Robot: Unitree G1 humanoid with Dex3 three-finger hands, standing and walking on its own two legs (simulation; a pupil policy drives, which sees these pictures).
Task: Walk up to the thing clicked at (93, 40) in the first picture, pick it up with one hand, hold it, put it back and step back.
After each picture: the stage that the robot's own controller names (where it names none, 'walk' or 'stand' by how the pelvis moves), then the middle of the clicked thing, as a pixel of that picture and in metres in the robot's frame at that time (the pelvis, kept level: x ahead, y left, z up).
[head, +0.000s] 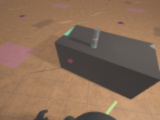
stand; (95, 38) +0.96 -0.04 -0.05
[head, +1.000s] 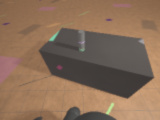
walk; (81, 41) +0.84 +0.16 -0.04
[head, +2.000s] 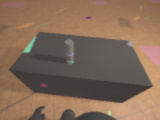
stand; (69, 52) +0.58 +0.21 -0.02
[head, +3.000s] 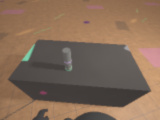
stand; (67, 60) +0.54 +0.21 -0.05
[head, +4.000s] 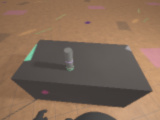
stand; (69, 60) +0.55 +0.20 -0.06
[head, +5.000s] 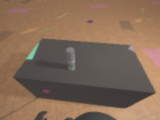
stand; (71, 59) +0.55 +0.19 -0.06
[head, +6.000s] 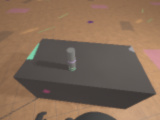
stand; (71, 60) +0.55 +0.18 -0.06
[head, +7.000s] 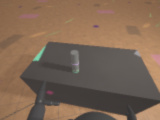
rise first; (75, 62) +0.54 +0.17 -0.05
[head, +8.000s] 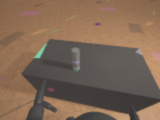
go down; (76, 60) +0.56 +0.17 -0.05
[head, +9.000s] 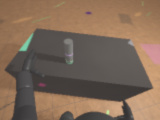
go down; (69, 52) +0.57 +0.16 -0.03
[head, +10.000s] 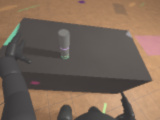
go down; (64, 46) +0.56 +0.16 +0.02
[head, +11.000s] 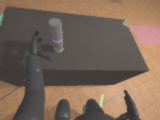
close in; (57, 38) +0.58 +0.18 +0.04
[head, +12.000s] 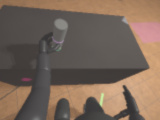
close; (58, 38) +0.56 +0.15 +0.06
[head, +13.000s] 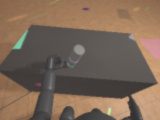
lift; (74, 58) +0.47 +0.10 +0.03
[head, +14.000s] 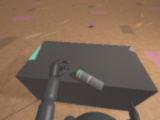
close; (89, 79) +0.43 +0.00 -0.11
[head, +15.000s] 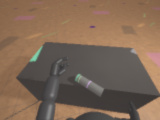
stand; (88, 84) +0.38 +0.00 -0.12
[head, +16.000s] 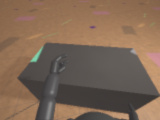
stand; out of the picture +0.08 +0.20 -0.66
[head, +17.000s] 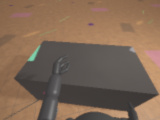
stand; (52, 119) +0.17 +0.40 -0.73
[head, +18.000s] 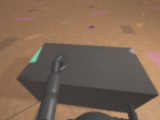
stand; (39, 117) +0.19 +0.59 -0.74
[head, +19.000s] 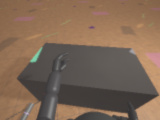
stand; (26, 113) +0.20 +0.78 -0.74
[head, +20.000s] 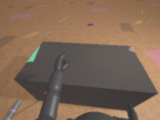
stand; (13, 111) +0.20 +0.97 -0.74
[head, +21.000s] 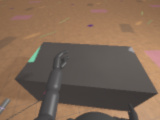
stand; (1, 108) +0.22 +1.16 -0.74
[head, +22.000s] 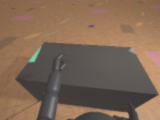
stand; out of the picture +0.23 +1.34 -0.74
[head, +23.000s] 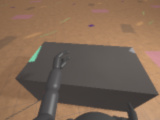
stand; out of the picture +0.25 +1.53 -0.74
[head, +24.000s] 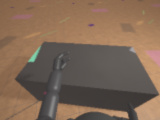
stand; out of the picture +0.25 +1.71 -0.74
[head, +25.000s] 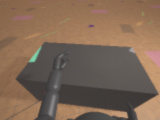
stand; out of the picture +0.27 +1.89 -0.74
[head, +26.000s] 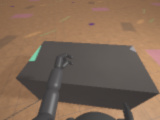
crouch; out of the picture +0.28 +2.07 -0.74
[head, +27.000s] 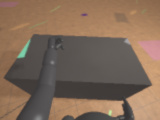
lower; out of the picture +0.28 +2.25 -0.73
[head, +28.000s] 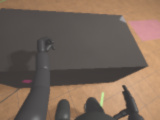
lower; out of the picture +0.28 +2.43 -0.64
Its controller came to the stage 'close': yes
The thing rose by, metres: 0.00
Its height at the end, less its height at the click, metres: -0.69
